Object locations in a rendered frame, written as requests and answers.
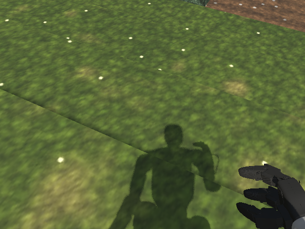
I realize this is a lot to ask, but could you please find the right robot hand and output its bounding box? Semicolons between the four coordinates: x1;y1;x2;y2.
236;163;305;229

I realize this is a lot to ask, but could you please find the robot right forearm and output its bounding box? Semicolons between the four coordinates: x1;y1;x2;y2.
292;217;305;229

